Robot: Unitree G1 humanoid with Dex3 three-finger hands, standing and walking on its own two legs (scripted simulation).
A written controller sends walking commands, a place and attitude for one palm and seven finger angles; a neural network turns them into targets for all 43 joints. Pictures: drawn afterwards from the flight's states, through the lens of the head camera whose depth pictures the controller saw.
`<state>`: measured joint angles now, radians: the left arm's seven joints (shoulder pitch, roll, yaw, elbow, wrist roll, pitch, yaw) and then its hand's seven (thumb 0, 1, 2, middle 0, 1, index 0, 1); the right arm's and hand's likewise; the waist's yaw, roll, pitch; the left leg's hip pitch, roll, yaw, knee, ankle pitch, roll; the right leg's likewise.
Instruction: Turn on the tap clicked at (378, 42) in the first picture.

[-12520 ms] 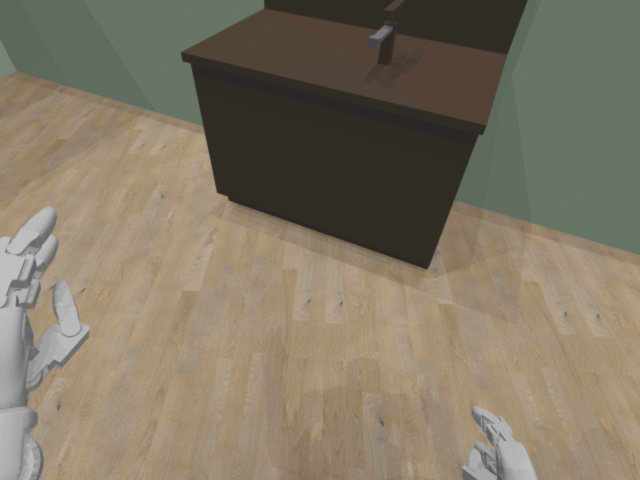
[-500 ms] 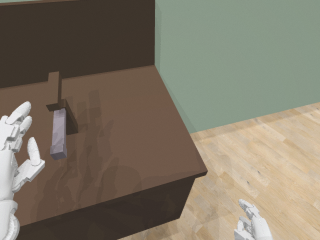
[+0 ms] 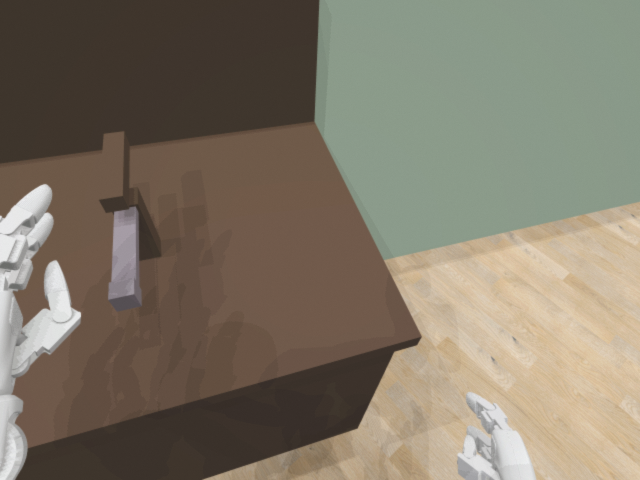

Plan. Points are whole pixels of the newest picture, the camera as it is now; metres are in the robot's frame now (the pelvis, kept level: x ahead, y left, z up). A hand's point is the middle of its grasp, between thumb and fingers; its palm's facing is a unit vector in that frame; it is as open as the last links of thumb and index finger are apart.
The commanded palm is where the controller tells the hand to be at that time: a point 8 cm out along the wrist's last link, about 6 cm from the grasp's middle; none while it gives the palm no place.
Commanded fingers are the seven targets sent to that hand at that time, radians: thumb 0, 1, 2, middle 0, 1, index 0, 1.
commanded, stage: shuffle to correct the standing spot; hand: left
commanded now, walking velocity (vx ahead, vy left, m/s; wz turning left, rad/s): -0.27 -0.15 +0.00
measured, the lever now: (125, 294) +0.29 +0.27 +0.06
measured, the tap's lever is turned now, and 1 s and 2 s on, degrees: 0 0 0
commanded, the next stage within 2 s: come to a stop and stand still in 0.28 s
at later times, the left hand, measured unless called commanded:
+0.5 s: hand (104, 358) +0.18 +0.20 +0.17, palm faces +0.31 -0.82 -0.49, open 7.4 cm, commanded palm +0.12 +0.25 +0.17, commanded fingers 0.00 0.90 0.90 -0.20 -0.30 -0.20 -0.30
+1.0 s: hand (69, 326) +0.22 +0.26 +0.14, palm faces +0.28 -0.87 -0.41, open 7.4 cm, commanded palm +0.15 +0.29 +0.17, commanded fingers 0.00 0.90 0.90 -0.20 -0.30 -0.20 -0.30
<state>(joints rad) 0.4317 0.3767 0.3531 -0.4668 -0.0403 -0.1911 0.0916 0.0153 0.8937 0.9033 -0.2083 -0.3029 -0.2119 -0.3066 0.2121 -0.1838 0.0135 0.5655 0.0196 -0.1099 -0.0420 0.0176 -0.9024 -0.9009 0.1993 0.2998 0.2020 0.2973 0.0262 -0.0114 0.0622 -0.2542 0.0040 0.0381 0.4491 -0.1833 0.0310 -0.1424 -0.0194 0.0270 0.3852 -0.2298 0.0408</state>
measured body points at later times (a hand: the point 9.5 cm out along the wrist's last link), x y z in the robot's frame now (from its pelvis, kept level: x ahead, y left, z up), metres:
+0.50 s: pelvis -0.04 -0.03 -0.01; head +0.02 -0.03 +0.43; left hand +0.16 +0.24 +0.19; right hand +0.13 -0.28 -0.10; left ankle +0.03 +0.09 -0.74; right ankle -0.01 -0.15 -0.74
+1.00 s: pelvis -0.02 +0.02 -0.01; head +0.03 +0.06 +0.44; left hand +0.20 +0.30 +0.16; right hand +0.16 -0.19 -0.08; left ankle +0.03 +0.09 -0.74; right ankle -0.01 -0.15 -0.74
